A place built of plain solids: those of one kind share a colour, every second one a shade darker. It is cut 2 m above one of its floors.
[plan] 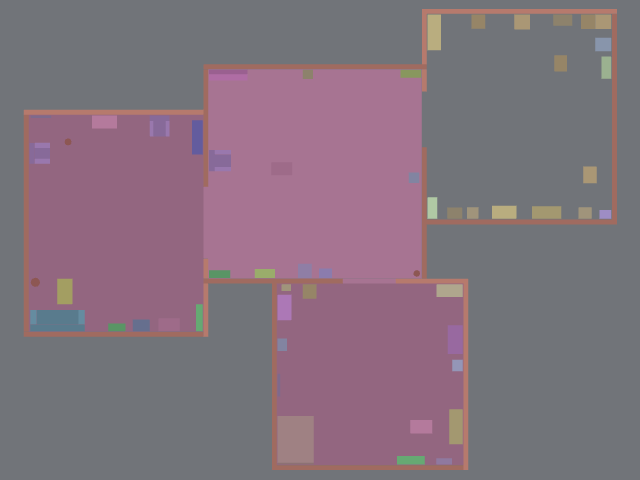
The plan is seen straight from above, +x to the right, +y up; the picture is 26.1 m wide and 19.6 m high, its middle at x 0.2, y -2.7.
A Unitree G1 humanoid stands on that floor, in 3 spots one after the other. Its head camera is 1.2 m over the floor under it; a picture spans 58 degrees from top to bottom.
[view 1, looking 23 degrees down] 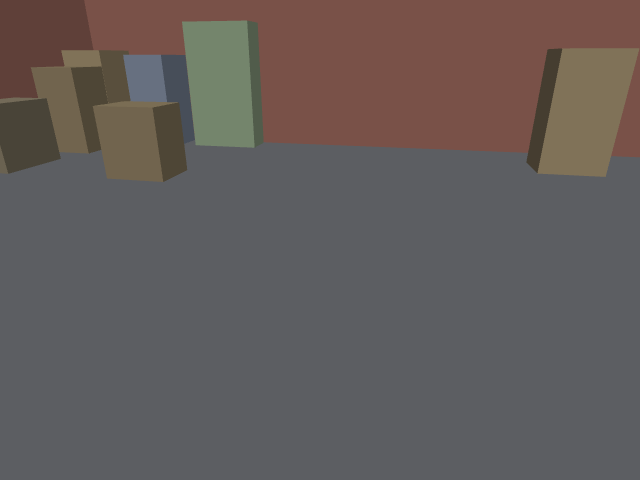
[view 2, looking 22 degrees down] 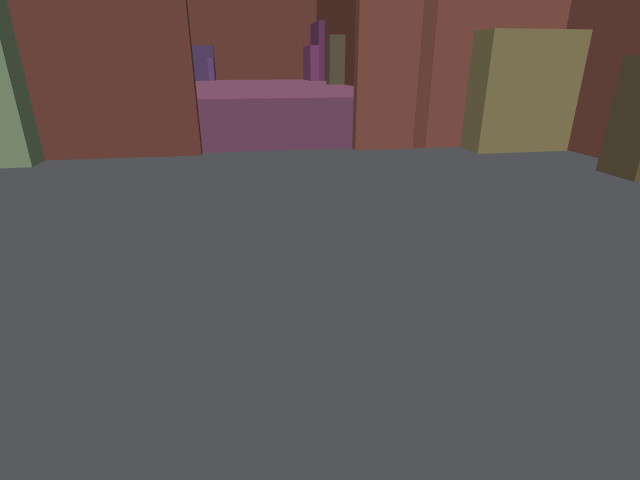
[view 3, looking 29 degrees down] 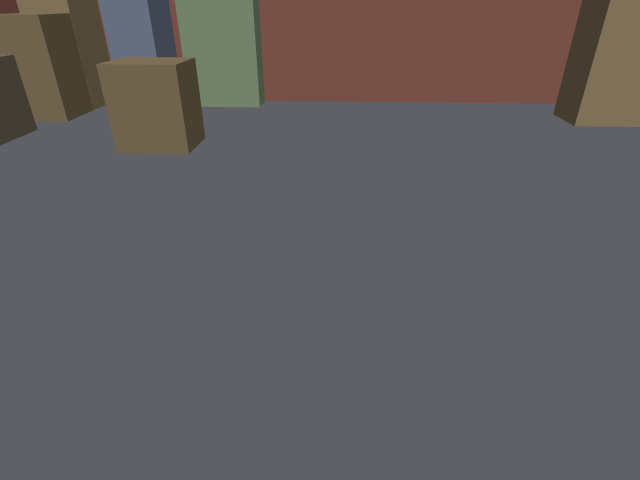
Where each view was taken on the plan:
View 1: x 5.84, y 1.69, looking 12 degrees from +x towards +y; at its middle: ground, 3.07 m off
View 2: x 10.97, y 1.69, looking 170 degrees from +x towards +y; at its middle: ground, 3.20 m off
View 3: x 6.09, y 2.82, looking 3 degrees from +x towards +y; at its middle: ground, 2.48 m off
